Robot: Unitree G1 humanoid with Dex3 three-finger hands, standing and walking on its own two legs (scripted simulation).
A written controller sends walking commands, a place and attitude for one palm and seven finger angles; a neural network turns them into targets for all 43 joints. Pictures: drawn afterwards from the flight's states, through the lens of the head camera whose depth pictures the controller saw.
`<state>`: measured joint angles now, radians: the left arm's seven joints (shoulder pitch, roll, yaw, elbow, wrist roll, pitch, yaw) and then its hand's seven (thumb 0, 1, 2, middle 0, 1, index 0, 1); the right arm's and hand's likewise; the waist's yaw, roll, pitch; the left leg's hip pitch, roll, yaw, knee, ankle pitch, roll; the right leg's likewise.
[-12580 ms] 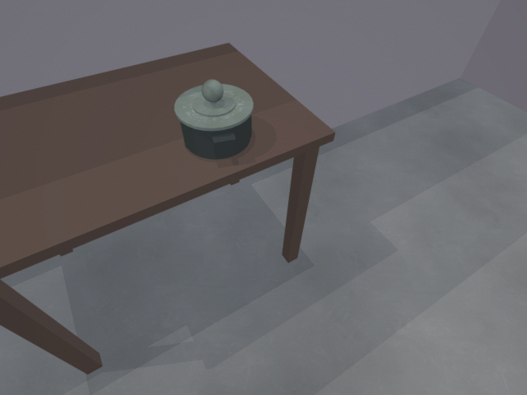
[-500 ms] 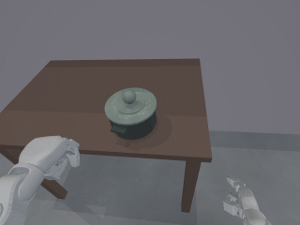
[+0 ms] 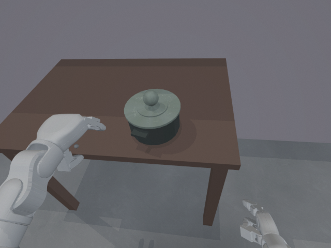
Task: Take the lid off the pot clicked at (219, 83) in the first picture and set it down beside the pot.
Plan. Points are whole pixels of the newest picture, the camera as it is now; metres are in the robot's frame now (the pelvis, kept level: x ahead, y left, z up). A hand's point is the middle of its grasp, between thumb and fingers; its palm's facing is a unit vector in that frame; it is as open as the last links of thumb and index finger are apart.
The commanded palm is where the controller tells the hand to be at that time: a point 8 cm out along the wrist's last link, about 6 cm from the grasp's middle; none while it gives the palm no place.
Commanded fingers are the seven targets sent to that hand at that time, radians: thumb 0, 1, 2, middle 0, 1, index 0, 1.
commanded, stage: reach forward and open the fingers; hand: left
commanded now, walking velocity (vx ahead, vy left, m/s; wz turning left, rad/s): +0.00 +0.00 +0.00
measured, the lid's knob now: (150, 98) +0.53 +0.12 +0.07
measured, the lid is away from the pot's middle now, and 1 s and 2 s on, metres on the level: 0.00 0.00 0.00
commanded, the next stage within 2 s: move the open hand above the knob in 0.10 s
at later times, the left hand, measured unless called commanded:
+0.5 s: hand (96, 124) +0.34 +0.21 +0.14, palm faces -0.18 -0.05 -0.98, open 10.3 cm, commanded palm +0.32 +0.21 +0.21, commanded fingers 0.00 -0.34 1.47 -0.83 -0.08 -0.83 -0.08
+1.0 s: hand (117, 108) +0.40 +0.17 +0.14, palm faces -0.21 -0.06 -0.98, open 10.3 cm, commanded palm +0.38 +0.18 +0.21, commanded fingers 0.00 -0.34 1.47 -0.83 -0.08 -0.83 -0.08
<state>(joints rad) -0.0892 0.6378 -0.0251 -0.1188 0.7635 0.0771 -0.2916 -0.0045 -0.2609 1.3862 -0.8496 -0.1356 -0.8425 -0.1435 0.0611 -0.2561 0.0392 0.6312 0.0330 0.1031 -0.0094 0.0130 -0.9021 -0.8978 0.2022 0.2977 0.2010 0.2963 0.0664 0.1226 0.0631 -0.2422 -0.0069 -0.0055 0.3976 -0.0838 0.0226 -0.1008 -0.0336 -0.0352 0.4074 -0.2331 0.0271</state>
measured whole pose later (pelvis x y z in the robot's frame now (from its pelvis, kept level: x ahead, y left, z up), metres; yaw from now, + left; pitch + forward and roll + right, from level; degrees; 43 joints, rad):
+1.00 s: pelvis +0.03 -0.02 +0.00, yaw +0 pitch -1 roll +0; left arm -0.51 0.56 -0.20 0.15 0.81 0.21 -0.40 0.00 -0.33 1.47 -0.84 -0.08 -0.83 -0.09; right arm 0.07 -0.29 0.02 0.62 0.06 0.15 0.02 0.01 -0.90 -0.90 0.20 0.30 0.20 0.30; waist 0.03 0.10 0.04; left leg -0.28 0.00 -0.01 0.43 -0.14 0.00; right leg -0.14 -0.03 -0.04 0.46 -0.30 0.01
